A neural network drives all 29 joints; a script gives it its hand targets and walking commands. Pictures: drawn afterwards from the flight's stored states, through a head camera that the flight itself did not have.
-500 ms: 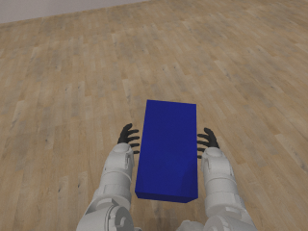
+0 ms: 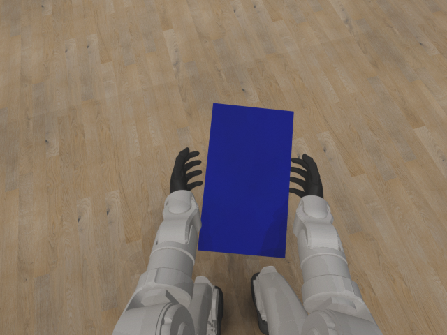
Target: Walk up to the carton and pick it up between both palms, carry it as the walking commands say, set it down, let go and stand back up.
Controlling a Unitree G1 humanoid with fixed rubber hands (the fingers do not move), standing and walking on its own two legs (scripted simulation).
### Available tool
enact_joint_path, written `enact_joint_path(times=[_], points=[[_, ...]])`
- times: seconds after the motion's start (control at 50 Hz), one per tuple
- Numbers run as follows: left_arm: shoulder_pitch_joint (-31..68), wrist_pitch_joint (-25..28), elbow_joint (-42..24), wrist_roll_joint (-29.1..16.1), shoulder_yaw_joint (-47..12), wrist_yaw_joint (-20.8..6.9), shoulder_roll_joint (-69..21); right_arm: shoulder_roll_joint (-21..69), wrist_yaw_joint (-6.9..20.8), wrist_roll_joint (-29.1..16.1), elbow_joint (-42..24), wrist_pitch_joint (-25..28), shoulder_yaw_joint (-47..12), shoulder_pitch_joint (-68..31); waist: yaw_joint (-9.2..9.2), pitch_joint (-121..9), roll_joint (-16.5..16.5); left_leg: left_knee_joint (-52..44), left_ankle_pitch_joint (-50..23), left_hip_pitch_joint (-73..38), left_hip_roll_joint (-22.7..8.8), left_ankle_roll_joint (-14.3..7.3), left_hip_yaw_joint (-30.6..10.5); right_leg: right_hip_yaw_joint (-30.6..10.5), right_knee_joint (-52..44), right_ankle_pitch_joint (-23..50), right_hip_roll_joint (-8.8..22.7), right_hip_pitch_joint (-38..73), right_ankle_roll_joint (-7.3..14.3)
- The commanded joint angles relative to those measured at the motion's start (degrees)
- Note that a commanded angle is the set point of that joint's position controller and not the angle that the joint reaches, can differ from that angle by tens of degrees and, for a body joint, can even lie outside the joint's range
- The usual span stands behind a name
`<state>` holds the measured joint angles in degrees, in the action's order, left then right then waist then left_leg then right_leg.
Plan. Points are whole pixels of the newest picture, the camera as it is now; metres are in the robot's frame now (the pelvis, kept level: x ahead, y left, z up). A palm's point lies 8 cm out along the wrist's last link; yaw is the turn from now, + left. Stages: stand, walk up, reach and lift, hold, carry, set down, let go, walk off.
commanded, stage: set down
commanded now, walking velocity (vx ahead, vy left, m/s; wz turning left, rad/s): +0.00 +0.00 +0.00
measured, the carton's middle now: (242, 181) +0.41 -0.05 -0.15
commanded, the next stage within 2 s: none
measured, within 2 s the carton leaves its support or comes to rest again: neither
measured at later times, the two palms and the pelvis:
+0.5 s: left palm (191, 191) +0.39 +0.07 -0.14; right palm (301, 194) +0.37 -0.17 -0.15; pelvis +0.00 +0.00 -0.06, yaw +1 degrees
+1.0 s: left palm (201, 190) +0.42 +0.05 -0.22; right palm (298, 195) +0.39 -0.19 -0.23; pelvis -0.03 -0.02 -0.15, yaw +1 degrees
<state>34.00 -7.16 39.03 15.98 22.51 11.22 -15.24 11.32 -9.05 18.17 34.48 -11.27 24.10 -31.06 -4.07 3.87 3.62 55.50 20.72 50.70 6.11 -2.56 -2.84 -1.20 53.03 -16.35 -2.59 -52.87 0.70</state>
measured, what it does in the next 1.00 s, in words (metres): lowers itself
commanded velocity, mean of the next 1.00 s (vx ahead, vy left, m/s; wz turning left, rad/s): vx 0.00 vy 0.00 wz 0.00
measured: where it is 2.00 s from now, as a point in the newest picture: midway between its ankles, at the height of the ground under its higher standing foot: (239, 321)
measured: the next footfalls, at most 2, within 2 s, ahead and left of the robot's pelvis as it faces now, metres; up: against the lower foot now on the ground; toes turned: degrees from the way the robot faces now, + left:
none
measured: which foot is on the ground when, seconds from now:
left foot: down 0.00-1.00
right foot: down 0.00-1.00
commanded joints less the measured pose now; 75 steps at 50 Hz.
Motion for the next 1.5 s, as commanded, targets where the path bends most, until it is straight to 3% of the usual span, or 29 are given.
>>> enact_joint_path(times=[0.0,0.12,0.3,0.38,0.52,0.72,0.96,1.34,1.48], points=[[28.0,3.3,1.5,-5.2,-33.1,-12.5,-48.9,49.6,13.2,-7.5,0.0,5.5,-32.9,-32.1,-2.02,-50.0,-2.6,-3.4,-13.5,-10.4,2.8,1.9,-6.4,-4.0,1.6,16.1,-4.5,25.3,0.2],[26.1,4.2,1.3,-6.0,-34.1,-11.6,-48.0,48.2,13.2,-9.4,0.3,6.3,-34.6,-31.1,-1.51,-52.2,-3.1,0.8,-15.8,-7.0,3.5,2.3,-6.4,-3.9,6.0,18.0,-5.1,20.5,0.1],[29.0,4.8,0.9,-7.6,-35.8,-10.5,-47.9,46.0,13.3,-11.0,1.2,6.9,-34.4,-32.4,-3.09,-53.9,-2.6,6.4,-17.8,-3.4,4.0,3.4,-6.4,-3.5,11.7,18.2,-5.7,12.5,-0.1],[32.2,4.6,1.1,-7.9,-35.8,-10.2,-47.5,45.3,13.1,-11.5,1.4,6.5,-33.8,-35.3,-3.52,-54.4,-2.1,8.7,-14.4,-0.1,4.4,3.6,-5.6,-3.5,13.9,16.4,-5.9,10.3,-0.3],[38.6,3.5,2.5,-7.7,-33.4,-10.1,-45.9,46.2,12.8,-12.1,2.0,4.7,-32.9,-42.2,-2.13,-56.6,-2.8,13.4,-5.8,8.1,5.3,2.7,-3.2,-3.5,18.0,11.1,-6.1,8.0,-0.7],[46.3,1.1,3.7,-8.7,-30.9,-11.9,-45.1,50.0,11.6,-13.3,1.3,1.3,-34.1,-49.8,-0.13,-62.4,-6.1,21.2,-1.3,18.2,6.1,1.5,-0.2,-3.9,23.1,8.4,-6.2,7.6,-2.5],[56.3,-1.2,6.5,-9.2,-27.2,-13.9,-44.3,50.1,10.2,-13.8,2.8,-0.6,-32.4,-60.4,0.08,-62.8,-7.5,29.1,5.1,29.6,6.3,1.3,1.9,-4.7,27.4,0.2,-5.9,4.5,-3.2],[65.5,-4.0,6.0,-11.2,-29.1,-12.3,-46.0,46.4,12.8,-16.6,1.0,-1.7,-31.2,-71.2,-2.69,-74.0,-3.7,37.7,1.0,30.9,7.0,2.2,1.7,0.7,39.9,5.8,-6.6,-7.1,-2.5],[72.4,-5.3,-0.8,-14.7,-34.4,-11.3,-44.4,42.9,13.0,-20.1,-6.5,-2.5,-35.9,-79.0,-3.34,-92.7,-2.4,42.3,-3.1,24.7,7.0,2.3,2.2,2.1,44.9,8.0,-6.3,-4.2,-2.2]])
